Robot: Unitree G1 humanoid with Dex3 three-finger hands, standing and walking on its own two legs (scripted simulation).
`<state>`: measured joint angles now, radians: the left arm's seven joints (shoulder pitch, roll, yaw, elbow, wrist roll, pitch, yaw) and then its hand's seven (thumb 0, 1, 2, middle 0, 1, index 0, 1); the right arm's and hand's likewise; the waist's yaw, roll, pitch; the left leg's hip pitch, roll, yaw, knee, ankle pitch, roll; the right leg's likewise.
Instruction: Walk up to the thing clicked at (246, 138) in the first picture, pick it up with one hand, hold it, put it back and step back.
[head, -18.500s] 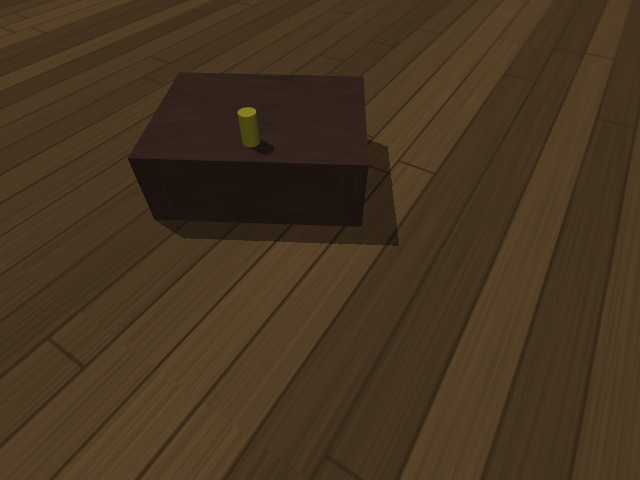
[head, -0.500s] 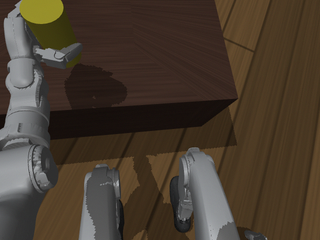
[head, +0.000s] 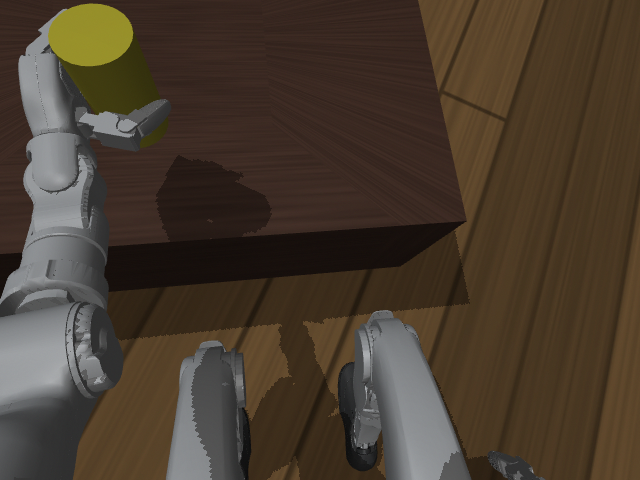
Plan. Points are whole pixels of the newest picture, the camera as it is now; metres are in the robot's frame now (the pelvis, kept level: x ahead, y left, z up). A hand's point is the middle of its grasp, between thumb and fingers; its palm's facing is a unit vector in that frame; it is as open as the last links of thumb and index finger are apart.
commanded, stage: settle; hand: left
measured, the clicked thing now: (118, 85) +0.56 +0.17 +0.02
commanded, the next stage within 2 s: lift in 0.06 s
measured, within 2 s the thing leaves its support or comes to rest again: neither
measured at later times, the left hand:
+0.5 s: hand (104, 86) +0.53 +0.17 +0.05, palm faces +0.11 -0.99 -0.04, open 9.8 cm
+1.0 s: hand (22, 82) +0.45 +0.17 +0.16, palm faces +0.12 -0.99 -0.04, open 9.9 cm
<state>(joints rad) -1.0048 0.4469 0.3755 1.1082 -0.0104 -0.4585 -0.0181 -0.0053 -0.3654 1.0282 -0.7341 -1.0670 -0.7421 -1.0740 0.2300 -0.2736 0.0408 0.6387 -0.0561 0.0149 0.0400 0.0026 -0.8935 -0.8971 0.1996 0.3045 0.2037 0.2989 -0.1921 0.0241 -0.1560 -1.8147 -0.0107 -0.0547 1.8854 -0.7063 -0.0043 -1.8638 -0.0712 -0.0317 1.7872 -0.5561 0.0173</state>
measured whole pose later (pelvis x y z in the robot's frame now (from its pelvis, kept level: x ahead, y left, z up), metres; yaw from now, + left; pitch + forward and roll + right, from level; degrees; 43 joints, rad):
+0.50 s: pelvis +0.01 +0.00 +0.04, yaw +0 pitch +34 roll -3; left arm -0.87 0.39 0.34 1.01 -0.04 -0.44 -0.04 -0.01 -0.37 1.03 -0.73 -1.08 -0.73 -1.09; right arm 0.24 -0.25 0.03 0.66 -0.04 0.02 0.03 0.00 -0.92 -0.90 0.20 0.30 0.20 0.30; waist -0.16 0.03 -0.17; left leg -1.67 0.00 -0.05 1.76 -0.69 0.00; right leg -1.72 -0.06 -0.03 1.67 -0.54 0.02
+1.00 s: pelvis +0.02 +0.00 +0.14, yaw +0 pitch +23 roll -2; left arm -0.49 0.25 0.21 0.72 -0.11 -0.41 0.00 -0.01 -0.37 1.05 -0.72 -1.09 -0.73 -1.10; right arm 0.22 -0.24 0.00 0.71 0.00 0.00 0.00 0.01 -0.91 -0.90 0.20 0.30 0.20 0.30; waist -0.07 0.01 -0.15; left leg -1.20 0.01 -0.04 1.39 -0.59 -0.01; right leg -1.24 -0.05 -0.05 1.31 -0.46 0.02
